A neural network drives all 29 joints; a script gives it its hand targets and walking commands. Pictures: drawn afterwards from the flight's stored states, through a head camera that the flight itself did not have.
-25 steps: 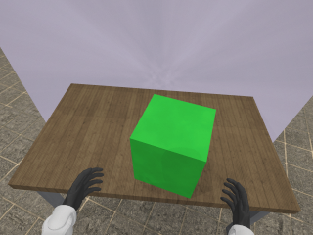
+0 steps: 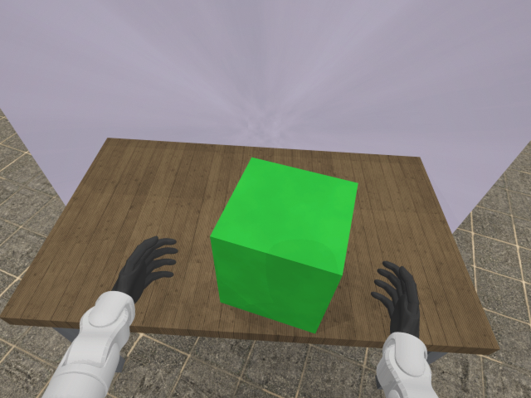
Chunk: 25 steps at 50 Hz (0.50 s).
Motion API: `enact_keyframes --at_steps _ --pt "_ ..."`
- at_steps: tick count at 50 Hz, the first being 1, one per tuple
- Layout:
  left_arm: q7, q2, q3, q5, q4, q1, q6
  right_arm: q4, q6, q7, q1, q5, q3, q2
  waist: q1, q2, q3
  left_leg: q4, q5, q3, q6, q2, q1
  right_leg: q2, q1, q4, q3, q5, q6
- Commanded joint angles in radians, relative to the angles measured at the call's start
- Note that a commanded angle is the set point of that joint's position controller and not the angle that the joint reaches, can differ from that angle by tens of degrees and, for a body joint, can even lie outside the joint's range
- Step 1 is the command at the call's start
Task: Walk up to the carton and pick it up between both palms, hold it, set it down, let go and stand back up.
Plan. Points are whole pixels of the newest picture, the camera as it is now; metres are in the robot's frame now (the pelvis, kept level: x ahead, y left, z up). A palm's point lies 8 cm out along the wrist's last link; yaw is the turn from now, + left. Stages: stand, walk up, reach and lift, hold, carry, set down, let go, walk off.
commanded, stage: reach and lift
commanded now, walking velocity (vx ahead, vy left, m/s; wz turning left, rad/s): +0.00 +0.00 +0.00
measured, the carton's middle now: (284, 247) +0.41 -0.02 -0.07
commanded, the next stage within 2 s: none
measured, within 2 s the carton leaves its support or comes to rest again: neither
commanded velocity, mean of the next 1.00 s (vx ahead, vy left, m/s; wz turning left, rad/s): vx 0.00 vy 0.00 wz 0.00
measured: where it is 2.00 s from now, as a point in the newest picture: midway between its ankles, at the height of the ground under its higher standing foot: outside the picture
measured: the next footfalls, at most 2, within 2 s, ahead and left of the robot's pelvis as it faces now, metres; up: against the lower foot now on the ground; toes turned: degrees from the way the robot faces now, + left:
none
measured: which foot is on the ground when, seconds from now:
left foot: down 0.00-1.00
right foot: down 0.00-1.00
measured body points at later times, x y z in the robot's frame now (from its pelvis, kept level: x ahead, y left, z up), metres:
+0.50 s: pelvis -0.01 +0.00 +0.00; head +0.00 +0.02 +0.45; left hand +0.37 +0.21 +0.05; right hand +0.30 -0.20 +0.03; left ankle -0.03 +0.11 -0.74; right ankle +0.02 -0.17 -0.74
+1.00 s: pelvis -0.02 -0.01 -0.01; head +0.01 +0.01 +0.44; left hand +0.43 +0.17 +0.07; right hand +0.36 -0.21 +0.06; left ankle -0.03 +0.11 -0.74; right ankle +0.02 -0.17 -0.74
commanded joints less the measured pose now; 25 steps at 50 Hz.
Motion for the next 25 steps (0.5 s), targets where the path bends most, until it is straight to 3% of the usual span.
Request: enact_keyframes --at_steps 1,2,3,4,5,6,7,8,10,11,12,13,14,15,16,17,18,19,20,21,22,24,25 --pt "0.015 0.17 0.052 -0.022 -0.223 -0.407 -0.042 -0.218 -0.029 0.001 -0.285 -0.021 -0.053 -0.092 -0.063 0.15 -0.324 -0.113 0.436 0.038 -0.074 -0.025 -0.023 0.04 0.124 -0.022 -0.039 0.237 -0.097" --pt "0.021 0.166 0.08 -0.012 -0.207 -0.41 -0.023 -0.224 -0.018 0.004 -0.325 0.001 -0.067 -0.087 -0.031 0.14 -0.305 -0.108 0.498 0.039 -0.078 -0.017 -0.015 0.046 0.111 -0.015 -0.041 0.25 -0.091" --pt "0.017 0.169 0.081 -0.015 -0.217 -0.348 -0.008 -0.191 -0.017 0.008 -0.232 0.025 -0.028 -0.075 -0.021 0.141 -0.32 -0.084 0.553 0.039 -0.077 -0.026 0.012 0.052 0.134 -0.013 -0.027 0.29 -0.087" --pt "0.022 0.165 0.083 -0.002 -0.251 -0.329 -0.011 -0.224 -0.013 0.01 -0.226 0.025 -0.025 -0.095 -0.027 0.124 -0.338 -0.087 0.568 0.04 -0.08 -0.021 0.032 0.05 0.145 -0.018 -0.035 0.298 -0.088" --pt "0.014 0.176 0.069 -0.024 -0.201 -0.399 0.001 -0.269 0.0 0.005 -0.306 0.016 -0.028 -0.112 -0.029 0.108 -0.358 -0.103 0.49 0.05 -0.065 -0.034 -0.004 0.041 0.157 -0.01 -0.036 0.293 -0.079" --pt "0.017 0.18 0.097 0.0 -0.204 -0.412 0.0 -0.253 0.014 0.006 -0.281 0.005 -0.028 -0.09 -0.033 0.113 -0.331 -0.11 0.505 0.052 -0.059 -0.032 -0.006 0.042 0.174 -0.011 -0.039 0.313 -0.076" --pt "0.012 0.179 0.077 -0.048 -0.149 -0.455 0.005 -0.264 0.039 0.01 -0.354 -0.006 -0.026 -0.095 -0.032 0.081 -0.326 -0.115 0.5 0.048 -0.054 -0.026 -0.028 0.043 0.152 -0.007 -0.047 0.292 -0.08" --pt "0.025 0.196 0.083 -0.024 -0.207 -0.455 0.009 -0.26 0.035 0.006 -0.33 0.011 -0.053 -0.111 -0.052 0.12 -0.365 -0.106 0.505 0.04 -0.067 -0.026 0.005 0.049 0.14 -0.012 -0.041 0.279 -0.084" --pt "0.02 0.195 0.1 -0.01 -0.129 -0.478 0.019 -0.271 0.051 0.011 -0.36 0.036 -0.022 -0.098 -0.003 0.105 -0.369 -0.114 0.46 0.06 -0.048 -0.037 -0.065 0.032 0.171 -0.003 -0.031 0.315 -0.084" --pt "0.016 0.194 0.082 -0.03 -0.109 -0.571 0.017 -0.242 0.07 0.011 -0.42 0.012 -0.024 -0.092 -0.038 0.096 -0.365 -0.114 0.458 0.052 -0.042 -0.035 -0.063 0.037 0.16 -0.008 -0.037 0.289 -0.084" --pt "0.02 0.181 0.085 -0.039 -0.134 -0.536 0.011 -0.251 0.077 0.01 -0.385 0.019 -0.018 -0.086 -0.03 0.084 -0.379 -0.113 0.472 0.055 -0.037 -0.034 -0.052 0.037 0.178 0.005 -0.041 0.326 -0.078" --pt "0.021 0.19 0.087 -0.043 -0.109 -0.616 0.009 -0.217 0.093 0.009 -0.459 0.001 -0.05 -0.123 -0.049 0.105 -0.396 -0.107 0.491 0.052 -0.047 -0.039 -0.047 0.04 0.156 0.0 -0.041 0.311 -0.078" --pt "0.033 0.232 0.091 -0.044 -0.125 -0.65 0.005 -0.216 0.096 0.01 -0.497 0.015 -0.059 -0.12 -0.045 0.118 -0.453 -0.096 0.456 0.054 -0.05 -0.04 -0.069 0.043 0.155 0.007 -0.032 0.276 -0.082" --pt "0.036 0.174 0.052 -0.065 -0.122 -0.594 0.013 -0.262 0.092 0.011 -0.496 0.028 -0.058 -0.118 -0.046 0.098 -0.458 -0.096 0.51 0.046 -0.058 -0.03 -0.047 0.049 0.139 0.011 -0.041 0.32 -0.093" --pt "0.035 0.189 0.05 -0.062 -0.063 -0.649 0.018 -0.208 0.113 0.008 -0.521 0.022 -0.083 -0.116 -0.083 0.112 -0.431 -0.098 0.482 0.038 -0.056 -0.03 -0.056 0.047 0.123 0.006 -0.029 0.295 -0.09" --pt "0.035 0.195 0.059 -0.051 -0.064 -0.696 0.026 -0.189 0.12 0.006 -0.534 0.017 -0.082 -0.115 -0.09 0.126 -0.421 -0.105 0.452 0.042 -0.061 -0.027 -0.061 0.049 0.125 0.003 -0.04 0.283 -0.088" --pt "0.032 0.196 0.047 -0.06 0.007 -0.729 0.031 -0.172 0.142 0.008 -0.587 0.035 -0.045 -0.093 -0.057 0.108 -0.428 -0.101 0.43 0.039 -0.048 -0.026 -0.106 0.041 0.12 0.003 -0.034 0.257 -0.088" --pt "0.036 0.196 0.069 -0.039 -0.045 -0.695 0.034 -0.165 0.137 0.007 -0.532 0.049 -0.058 -0.113 -0.064 0.107 -0.436 -0.092 0.476 0.041 -0.053 -0.03 -0.052 0.052 0.144 0.006 -0.038 0.298 -0.083" --pt "0.03 0.194 0.057 -0.051 0.021 -0.745 0.038 -0.143 0.154 0.006 -0.589 0.05 -0.046 -0.101 -0.051 0.101 -0.439 -0.102 0.444 0.044 -0.042 -0.031 -0.086 0.041 0.127 0.009 -0.04 0.287 -0.089" --pt "0.04 0.205 0.069 -0.052 -0.055 -0.743 0.038 -0.173 0.152 0.001 -0.563 0.042 -0.069 -0.122 -0.078 0.143 -0.471 -0.104 0.464 0.04 -0.058 -0.032 -0.044 0.047 0.135 0.008 -0.045 0.305 -0.084" --pt "0.04 0.2 0.06 -0.064 -0.011 -0.776 0.043 -0.185 0.151 0.005 -0.629 0.036 -0.089 -0.142 -0.076 0.106 -0.535 -0.09 0.47 0.043 -0.053 -0.038 -0.069 0.053 0.115 0.02 -0.049 0.292 -0.088" --pt "0.032 0.19 0.068 -0.05 0.025 -0.755 0.054 -0.147 0.154 -0.005 -0.606 0.031 -0.068 -0.13 -0.095 0.097 -0.497 -0.071 0.576 0.037 -0.064 -0.029 -0.025 0.06 0.119 0.026 -0.06 0.358 -0.075" --pt "0.031 0.214 0.069 -0.047 0.032 -0.845 0.054 -0.156 0.166 -0.005 -0.676 0.039 -0.075 -0.139 -0.09 0.133 -0.548 -0.074 0.539 0.038 -0.053 -0.042 -0.062 0.053 0.122 0.026 -0.048 0.345 -0.075"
